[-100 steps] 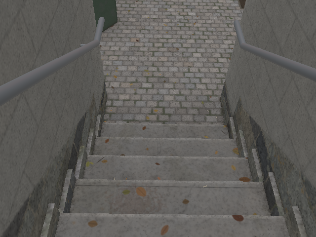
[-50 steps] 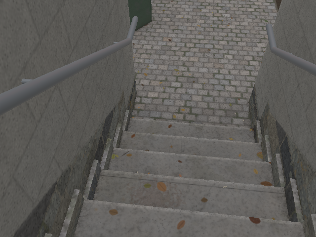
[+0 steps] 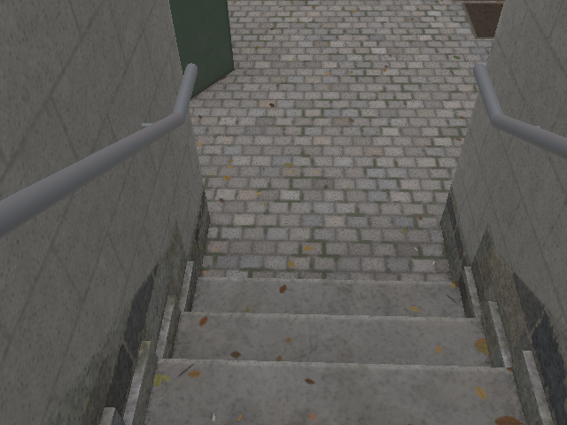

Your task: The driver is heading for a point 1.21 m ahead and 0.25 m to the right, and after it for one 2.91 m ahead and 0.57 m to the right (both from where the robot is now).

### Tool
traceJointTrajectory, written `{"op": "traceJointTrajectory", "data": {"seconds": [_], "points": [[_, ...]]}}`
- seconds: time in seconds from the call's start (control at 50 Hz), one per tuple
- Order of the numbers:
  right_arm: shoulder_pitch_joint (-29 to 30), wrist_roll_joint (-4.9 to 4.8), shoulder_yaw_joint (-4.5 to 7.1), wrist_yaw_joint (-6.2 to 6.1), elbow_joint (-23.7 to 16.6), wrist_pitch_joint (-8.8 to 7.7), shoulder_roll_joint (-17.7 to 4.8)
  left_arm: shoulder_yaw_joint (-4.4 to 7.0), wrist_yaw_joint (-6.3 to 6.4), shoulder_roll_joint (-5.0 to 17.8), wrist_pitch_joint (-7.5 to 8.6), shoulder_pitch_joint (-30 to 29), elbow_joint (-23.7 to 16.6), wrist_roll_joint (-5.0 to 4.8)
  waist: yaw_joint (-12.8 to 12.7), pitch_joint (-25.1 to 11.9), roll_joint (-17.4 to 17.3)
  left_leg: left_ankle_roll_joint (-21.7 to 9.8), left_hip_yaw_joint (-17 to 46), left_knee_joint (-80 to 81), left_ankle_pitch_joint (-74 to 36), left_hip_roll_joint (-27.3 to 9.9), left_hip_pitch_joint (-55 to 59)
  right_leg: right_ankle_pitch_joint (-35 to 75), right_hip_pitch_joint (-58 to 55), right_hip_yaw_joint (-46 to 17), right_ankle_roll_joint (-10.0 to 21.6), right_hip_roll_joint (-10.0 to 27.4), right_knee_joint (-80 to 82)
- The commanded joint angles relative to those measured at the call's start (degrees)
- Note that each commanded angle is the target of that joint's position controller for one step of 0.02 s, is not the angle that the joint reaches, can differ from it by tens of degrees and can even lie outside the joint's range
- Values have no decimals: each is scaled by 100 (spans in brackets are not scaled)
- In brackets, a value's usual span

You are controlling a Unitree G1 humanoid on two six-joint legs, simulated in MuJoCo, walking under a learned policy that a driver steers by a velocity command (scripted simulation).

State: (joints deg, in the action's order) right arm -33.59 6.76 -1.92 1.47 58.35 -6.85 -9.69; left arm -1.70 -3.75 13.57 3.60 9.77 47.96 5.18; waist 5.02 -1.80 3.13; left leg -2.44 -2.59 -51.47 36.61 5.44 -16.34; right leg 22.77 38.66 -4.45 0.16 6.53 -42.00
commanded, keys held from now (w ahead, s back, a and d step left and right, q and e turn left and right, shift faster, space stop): w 0.52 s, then no key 0.40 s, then w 0.08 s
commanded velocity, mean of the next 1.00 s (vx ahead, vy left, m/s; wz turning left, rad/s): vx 0.37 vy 0.00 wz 0.00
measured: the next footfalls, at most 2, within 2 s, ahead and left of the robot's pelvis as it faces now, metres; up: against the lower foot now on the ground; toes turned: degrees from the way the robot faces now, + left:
right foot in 0.12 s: +0.20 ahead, -0.14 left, -0.17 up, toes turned -4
left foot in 0.64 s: +0.50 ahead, +0.06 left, -0.34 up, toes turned +1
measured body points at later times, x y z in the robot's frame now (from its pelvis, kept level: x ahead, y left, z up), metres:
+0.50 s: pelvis +0.27 -0.06 -0.17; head +0.28 -0.06 +0.28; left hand +0.11 +0.11 -0.31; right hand +0.44 -0.25 -0.30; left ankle +0.48 +0.09 -0.85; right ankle +0.16 -0.14 -0.85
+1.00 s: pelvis +0.50 -0.05 -0.33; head +0.50 -0.06 +0.12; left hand +0.50 +0.20 -0.47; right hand +0.57 -0.30 -0.47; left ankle +0.46 +0.05 -1.02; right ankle +0.50 -0.16 -1.02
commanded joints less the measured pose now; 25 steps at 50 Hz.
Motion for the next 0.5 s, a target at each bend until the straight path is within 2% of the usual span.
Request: {"op": "traceJointTrajectory", "data": {"seconds": [0.02,0.04,0.06,0.08,0.1,0.12,0.14,0.16,0.18,0.2,0.22,0.24,0.26,0.28,0.3,0.32,0.34,0.36,0.38,0.4,0.42,0.44,0.46,0.48,0.5], "points": [[288,-147,45,2,-425,-19,-732,73,1,571,-125,198,-162,37,-394,812,-416,-1014,1550,573,-1163,-1492,-1904,-561,-1774,199,-74,-56,782],[31,-210,58,-18,-382,47,-810,8,-16,452,-130,-118,-210,85,-153,951,-403,-1021,1867,357,-1295,-1641,-1259,-764,-1480,64,15,-19,1483],[7,-177,121,-17,-354,126,-1059,23,56,509,-82,-222,-239,-12,-47,980,-427,-954,2007,120,-1356,-1734,-814,-706,-1558,15,114,48,1913],[94,-128,150,-13,-264,221,-1190,93,89,662,-75,103,-114,-64,-97,890,-295,-853,1850,-365,-1383,-1646,-530,-676,-2087,318,159,-61,2376],[67,-118,218,148,-214,294,-1403,229,131,869,8,952,202,-139,-441,637,-58,-742,1392,-1337,-1952,-1247,-647,-731,-3335,708,202,-379,2560],[-191,67,233,420,5,341,-1320,474,152,1306,60,2618,603,-161,-1213,215,282,-375,906,-3238,-2651,-760,-1416,210,-5070,701,677,-184,2198],[-1185,-89,4,615,187,286,-81,610,-19,1741,33,3767,895,-149,-1074,-1528,1489,41,453,-6598,983,130,-3424,3857,-7999,-306,2294,1221,-80],[-86,-446,83,669,-475,205,-543,662,-178,1812,-26,4223,972,38,-1673,-1476,895,150,648,-7614,1234,139,-5256,3062,-8240,-1996,2759,1861,584],[769,-630,2,548,-1002,109,-496,701,-95,1747,-5,3697,995,127,-1705,-532,469,67,1048,-7503,179,-325,-6981,-270,-7543,-2908,2615,2456,1193],[1070,-491,50,311,-981,75,-637,469,-113,1062,13,2917,956,110,-1264,273,-490,-7,1221,-6548,-1118,-857,-6738,-2833,-5606,-2744,2167,2117,1629],[912,-395,46,158,-852,110,-585,243,-124,477,22,2401,876,166,-811,474,-515,-193,1248,-5729,-1958,-1109,-5844,-3229,-4039,-2068,2049,1590,1794],[1051,-187,-63,118,-849,172,-316,-33,11,-369,127,1736,697,249,-308,721,-537,-382,1399,-3768,-3292,-1568,-4949,-3276,-2664,-1341,1633,1038,2071],[1293,-11,-104,190,-826,250,-113,-88,118,-496,227,1235,578,261,-197,1093,-76,-504,1157,-2971,-3842,-1694,-4111,-3277,-1392,-978,1663,689,2348],[1491,43,-29,292,-767,268,-330,-162,211,-561,289,937,455,36,-328,1060,-385,-409,766,-1279,-4877,-1518,-3017,-3585,-391,-432,1723,477,2507],[1681,-6,29,395,-699,342,-271,-79,213,-65,335,1448,760,-10,-407,749,76,-260,357,-1418,-5174,-1268,-2273,-3801,85,-171,1693,170,2374],[1298,-34,-43,548,-558,337,-193,5,173,309,350,1783,978,157,-263,697,155,-128,292,-2237,-5404,-1122,-1846,-3594,466,-294,1745,208,1895],[1103,-62,1,595,-537,306,-340,63,157,595,409,1881,1000,163,-209,631,-128,-91,333,-2094,-5231,-1039,-2092,-3075,252,-305,1746,272,1542],[1726,13,-32,538,-749,261,-418,-12,306,306,503,2518,1291,71,-667,545,-224,-36,971,-806,-6007,-1337,-3613,-3138,-1617,-643,1699,409,1190],[2308,9,-62,422,-901,231,-413,-90,389,106,507,3201,1621,21,-971,641,-20,60,1011,-226,-5953,-1415,-4748,-2980,-2928,-1213,1788,760,962],[2686,-71,-127,331,-871,203,-450,-168,502,-155,469,3169,1555,-61,-1125,579,-447,116,931,1238,-6968,-1430,-4422,-3483,-2894,-976,1605,516,547],[2950,-109,-182,297,-920,225,-282,-184,437,-22,412,3054,1521,55,-988,594,-175,67,593,1360,-7320,-1189,-2967,-3767,-1627,-850,1537,273,532],[2940,-144,-177,276,-967,299,-311,-171,332,43,324,2710,1465,161,-831,549,6,48,289,1150,-7222,-970,-1839,-4126,-692,-642,1476,101,663],[2944,-111,-177,303,-1037,372,-345,-153,235,58,269,2471,1363,193,-759,651,-61,60,189,1059,-6980,-931,-1082,-4479,20,-521,1423,52,657],[2953,-80,-147,325,-1078,420,-488,-138,182,156,273,2390,1351,169,-686,769,-52,89,191,991,-6528,-884,-858,-4612,35,-655,1443,147,613],[3122,-77,-84,315,-1180,428,-701,-116,178,261,298,2434,1357,75,-786,955,-77,185,299,1167,-5897,-922,-1223,-4527,-542,-880,1481,237,466]]}}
